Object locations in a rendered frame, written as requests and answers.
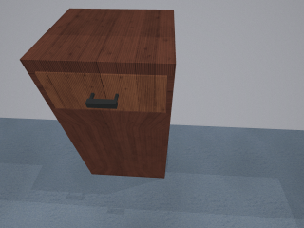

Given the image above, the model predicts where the drawer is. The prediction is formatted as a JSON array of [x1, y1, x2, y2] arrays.
[[34, 71, 167, 113]]

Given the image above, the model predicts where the handle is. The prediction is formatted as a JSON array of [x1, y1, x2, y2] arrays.
[[85, 92, 119, 109]]

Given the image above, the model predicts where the cabinet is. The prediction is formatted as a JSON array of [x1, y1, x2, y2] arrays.
[[20, 9, 176, 179]]

